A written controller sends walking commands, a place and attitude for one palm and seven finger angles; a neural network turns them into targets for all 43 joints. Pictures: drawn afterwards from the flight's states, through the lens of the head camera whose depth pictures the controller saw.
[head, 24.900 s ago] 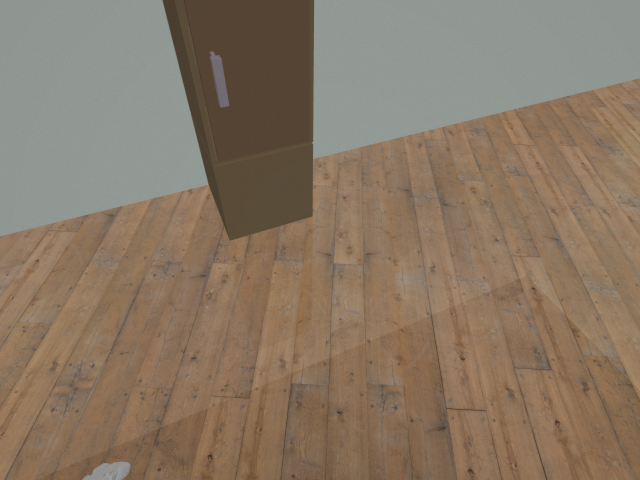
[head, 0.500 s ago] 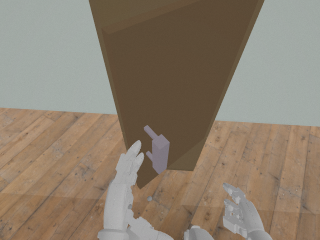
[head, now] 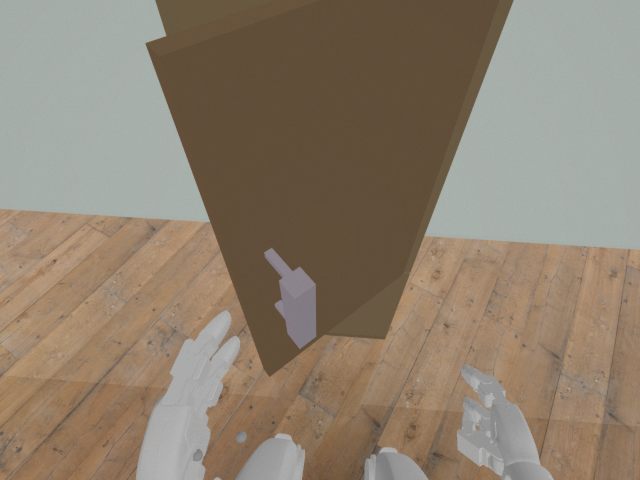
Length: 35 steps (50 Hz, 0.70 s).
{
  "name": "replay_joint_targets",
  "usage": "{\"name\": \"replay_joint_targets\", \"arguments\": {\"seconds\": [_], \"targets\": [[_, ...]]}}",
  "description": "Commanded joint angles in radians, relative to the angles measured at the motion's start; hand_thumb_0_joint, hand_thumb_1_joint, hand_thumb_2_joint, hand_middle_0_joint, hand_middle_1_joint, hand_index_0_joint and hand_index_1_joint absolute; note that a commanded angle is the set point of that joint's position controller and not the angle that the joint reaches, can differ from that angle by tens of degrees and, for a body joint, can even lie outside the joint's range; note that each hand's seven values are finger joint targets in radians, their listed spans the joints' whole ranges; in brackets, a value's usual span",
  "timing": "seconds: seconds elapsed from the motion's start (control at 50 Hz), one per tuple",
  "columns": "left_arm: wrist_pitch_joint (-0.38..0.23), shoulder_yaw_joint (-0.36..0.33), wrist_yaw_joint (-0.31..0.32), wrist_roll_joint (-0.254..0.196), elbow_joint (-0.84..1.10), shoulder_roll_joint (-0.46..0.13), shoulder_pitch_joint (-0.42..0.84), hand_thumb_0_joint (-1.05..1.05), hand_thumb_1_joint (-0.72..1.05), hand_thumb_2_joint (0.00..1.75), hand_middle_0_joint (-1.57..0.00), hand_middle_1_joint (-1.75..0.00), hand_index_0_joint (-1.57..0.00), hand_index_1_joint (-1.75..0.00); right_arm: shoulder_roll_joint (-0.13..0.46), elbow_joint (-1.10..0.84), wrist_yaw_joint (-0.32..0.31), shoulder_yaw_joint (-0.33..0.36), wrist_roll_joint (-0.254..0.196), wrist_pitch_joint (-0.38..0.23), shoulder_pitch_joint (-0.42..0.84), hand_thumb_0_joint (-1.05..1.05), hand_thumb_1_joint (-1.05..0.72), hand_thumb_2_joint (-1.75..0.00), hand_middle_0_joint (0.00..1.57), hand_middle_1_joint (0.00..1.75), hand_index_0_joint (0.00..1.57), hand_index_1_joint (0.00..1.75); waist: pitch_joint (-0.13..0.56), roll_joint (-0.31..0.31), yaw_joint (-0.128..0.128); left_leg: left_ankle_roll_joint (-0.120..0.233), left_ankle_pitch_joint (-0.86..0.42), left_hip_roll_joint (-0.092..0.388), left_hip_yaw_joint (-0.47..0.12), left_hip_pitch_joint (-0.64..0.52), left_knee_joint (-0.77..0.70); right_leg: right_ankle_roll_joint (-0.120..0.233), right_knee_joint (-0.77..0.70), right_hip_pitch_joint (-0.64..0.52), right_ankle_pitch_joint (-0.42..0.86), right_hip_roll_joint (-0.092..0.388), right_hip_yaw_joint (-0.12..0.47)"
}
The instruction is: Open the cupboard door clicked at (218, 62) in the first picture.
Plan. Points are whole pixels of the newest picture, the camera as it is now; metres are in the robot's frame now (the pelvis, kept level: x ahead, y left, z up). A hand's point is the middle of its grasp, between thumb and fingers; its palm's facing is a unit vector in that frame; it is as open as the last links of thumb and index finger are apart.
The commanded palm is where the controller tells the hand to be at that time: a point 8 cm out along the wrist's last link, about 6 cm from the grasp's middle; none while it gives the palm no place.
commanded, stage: slide the hand sideways off the handle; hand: left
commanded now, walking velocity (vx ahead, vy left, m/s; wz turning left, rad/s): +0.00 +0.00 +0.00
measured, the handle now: (288, 298) +0.32 +0.07 +0.06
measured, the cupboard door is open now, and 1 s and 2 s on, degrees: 43 43 43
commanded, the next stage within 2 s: draw the hand back to the body in 0.10 s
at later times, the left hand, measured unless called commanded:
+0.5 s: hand (182, 433) +0.16 +0.13 +0.12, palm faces +0.04 -1.00 -0.05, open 16.3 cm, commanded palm +0.12 +0.19 +0.12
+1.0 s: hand (44, 385) +0.17 +0.22 +0.18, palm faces +0.24 -0.91 -0.34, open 13.9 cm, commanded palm +0.14 +0.27 +0.21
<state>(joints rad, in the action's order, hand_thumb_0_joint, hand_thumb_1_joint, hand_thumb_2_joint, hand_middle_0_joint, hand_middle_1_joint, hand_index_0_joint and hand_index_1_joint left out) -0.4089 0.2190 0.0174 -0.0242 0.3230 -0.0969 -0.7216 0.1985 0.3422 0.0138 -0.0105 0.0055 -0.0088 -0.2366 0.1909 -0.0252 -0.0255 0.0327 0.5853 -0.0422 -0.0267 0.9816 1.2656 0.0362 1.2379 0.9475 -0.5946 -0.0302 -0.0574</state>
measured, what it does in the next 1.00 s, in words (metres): rises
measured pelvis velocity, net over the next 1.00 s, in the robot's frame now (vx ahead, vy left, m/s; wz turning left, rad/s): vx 0.01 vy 0.02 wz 0.01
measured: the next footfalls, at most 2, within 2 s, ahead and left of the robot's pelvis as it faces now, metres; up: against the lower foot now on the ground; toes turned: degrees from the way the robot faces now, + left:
none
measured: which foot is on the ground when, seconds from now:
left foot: down 0.00-1.00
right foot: down 0.00-1.00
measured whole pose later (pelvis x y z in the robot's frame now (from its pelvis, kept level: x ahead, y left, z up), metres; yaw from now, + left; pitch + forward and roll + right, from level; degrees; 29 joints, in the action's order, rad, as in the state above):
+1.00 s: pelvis +0.01 +0.02 +0.08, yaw +0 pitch +4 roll -2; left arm 0.01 -0.09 0.12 -0.06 0.51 -0.32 -0.70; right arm 0.21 0.42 -0.12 -0.07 -0.03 -0.03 -0.29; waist 0.13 -0.06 -0.04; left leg 0.06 0.42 -0.05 -0.03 0.45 0.81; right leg 0.00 0.75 0.40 -0.41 -0.03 -0.03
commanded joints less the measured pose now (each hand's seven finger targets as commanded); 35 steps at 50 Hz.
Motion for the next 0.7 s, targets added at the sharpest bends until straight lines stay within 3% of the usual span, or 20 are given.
{"name": "replay_joint_targets", "arguments": {"seconds": [0.0, 0.06, 0.16, 0.2, 0.24, 0.28, 0.36, 0.46, 0.48, 0.56, 0.68], "targets": [[-0.076, -0.081, -0.041, -0.038, 0.203, -0.068, -0.089, 0.00, -0.50, 0.30, -0.15, -0.30, -0.15, -0.30, 0.086, -0.164, -0.028, 0.057, -0.014, -0.054, 0.073, 0.00, -0.90, -0.90, 0.20, 0.30, 0.20, 0.30, 0.157, 0.066, 0.010, -0.007, -0.250, 0.001, -0.022, -0.087, -0.159, -0.004, -0.195, -0.189, 0.311, 0.008, 0.056], [-0.112, -0.085, -0.061, -0.077, 0.233, -0.056, -0.057, 0.00, -0.50, 0.30, -0.15, -0.30, -0.15, -0.30, 0.084, -0.153, -0.036, 0.053, -0.015, -0.072, 0.071, 0.00, -0.90, -0.90, 0.20, 0.30, 0.20, 0.30, 0.171, 0.043, 0.021, -0.006, -0.235, -0.002, -0.024, -0.078, -0.138, -0.011, -0.200, -0.177, 0.301, 0.012, 0.072], [-0.148, -0.054, -0.091, -0.097, 0.223, -0.041, -0.035, 0.00, -0.50, 0.30, -0.15, -0.30, -0.15, -0.30, 0.097, -0.137, -0.039, 0.055, -0.014, -0.101, 0.070, 0.00, -0.90, -0.90, 0.20, 0.30, 0.20, 0.30, 0.173, 0.021, 0.042, -0.003, -0.211, 0.002, -0.032, -0.075, -0.120, -0.011, -0.197, -0.126, 0.250, 0.012, 0.068], [-0.132, -0.085, -0.093, -0.091, 0.235, -0.083, -0.038, 0.00, -0.50, 0.30, -0.15, -0.30, -0.15, -0.30, 0.100, -0.143, -0.042, 0.060, -0.018, -0.093, 0.068, 0.00, -0.90, -0.90, 0.20, 0.30, 0.20, 0.30, 0.182, 0.030, 0.037, -0.001, -0.207, 0.008, -0.028, -0.079, -0.126, -0.012, -0.210, -0.143, 0.234, 0.014, 0.077], [-0.091, -0.134, -0.084, -0.088, 0.279, -0.138, -0.060, 0.00, -0.50, 0.30, -0.15, -0.30, -0.15, -0.30, 0.100, -0.161, -0.050, 0.061, -0.024, -0.077, 0.062, 0.00, -0.90, -0.90, 0.20, 0.30, 0.20, 0.30, 0.217, 0.001, 0.011, -0.001, -0.229, 0.008, -0.022, -0.121, -0.161, -0.010, -0.232, -0.199, 0.249, 0.016, 0.084], [-0.034, -0.185, -0.069, -0.090, 0.298, -0.173, -0.082, 0.00, -0.50, 0.30, -0.15, -0.30, -0.15, -0.30, 0.093, -0.172, -0.058, 0.063, -0.034, -0.054, 0.062, 0.00, -0.90, -0.90, 0.20, 0.30, 0.20, 0.30, 0.225, 0.015, -0.006, 0.001, -0.247, 0.008, -0.019, -0.156, -0.199, -0.010, -0.260, -0.256, 0.266, 0.009, 0.080], [0.043, -0.229, -0.067, -0.134, 0.300, -0.148, -0.086, 0.00, -0.50, 0.30, -0.15, -0.30, -0.15, -0.30, 0.078, -0.176, -0.074, 0.053, -0.049, -0.034, 0.065, 0.00, -0.90, -0.90, 0.20, 0.30, 0.20, 0.30, 0.131, 0.085, 0.010, 0.001, -0.214, 0.004, -0.014, -0.170, -0.241, -0.035, -0.350, -0.315, 0.267, 0.019, 0.099], [0.042, -0.265, -0.127, -0.192, 0.277, -0.163, -0.060, 0.00, -0.50, 0.30, -0.15, -0.30, -0.15, -0.30, 0.100, -0.155, -0.091, 0.043, -0.052, -0.052, 0.060, 0.00, -0.90, -0.90, 0.20, 0.30, 0.20, 0.30, 0.038, 0.107, 0.038, 0.002, -0.190, 0.009, -0.021, -0.192, -0.269, -0.048, -0.413, -0.311, 0.239, 0.027, 0.099], [0.038, -0.267, -0.142, -0.197, 0.270, -0.174, -0.039, 0.00, -0.50, 0.30, -0.15, -0.30, -0.15, -0.30, 0.108, -0.148, -0.093, 0.041, -0.050, -0.058, 0.063, 0.00, -0.90, -0.90, 0.20, 0.30, 0.20, 0.30, 0.020, 0.081, 0.044, 0.003, -0.192, 0.010, -0.025, -0.196, -0.274, -0.044, -0.423, -0.309, 0.230, 0.028, 0.102], [0.025, -0.308, -0.187, -0.219, 0.314, -0.216, -0.057, 0.00, -0.50, 0.30, -0.15, -0.30, -0.15, -0.30, 0.111, -0.145, -0.093, 0.041, -0.056, -0.081, 0.055, 0.00, -0.90, -0.90, 0.20, 0.30, 0.20, 0.30, 0.051, -0.014, 0.023, 0.002, -0.227, 0.011, -0.024, -0.278, -0.322, -0.030, -0.431, -0.335, 0.236, 0.023, 0.081], [0.061, -0.373, -0.184, -0.258, 0.362, -0.244, -0.022, 0.00, -0.32, 0.37, -0.16, -0.30, -0.16, -0.30, 0.116, -0.138, -0.096, 0.037, -0.068, -0.103, 0.069, 0.00, -0.90, -0.90, 0.20, 0.30, 0.20, 0.30, 0.032, -0.041, 0.013, 0.003, -0.261, 0.021, -0.037, -0.367, -0.397, -0.014, -0.456, -0.364, 0.241, -0.003, 0.027]]}}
